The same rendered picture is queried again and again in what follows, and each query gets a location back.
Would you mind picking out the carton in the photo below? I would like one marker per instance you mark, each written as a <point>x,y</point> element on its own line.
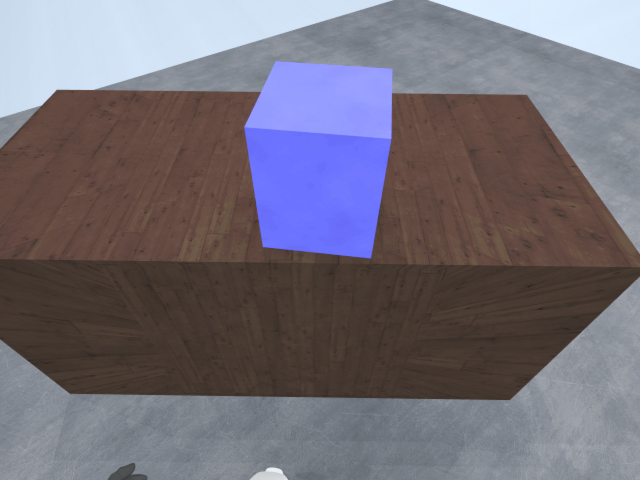
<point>318,140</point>

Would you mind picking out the pedestal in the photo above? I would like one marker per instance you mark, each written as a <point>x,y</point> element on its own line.
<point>131,257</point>

